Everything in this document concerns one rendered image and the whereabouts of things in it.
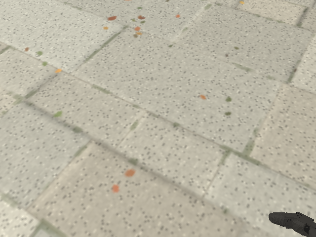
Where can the robot right hand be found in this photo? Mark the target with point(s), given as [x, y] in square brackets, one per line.
[298, 221]

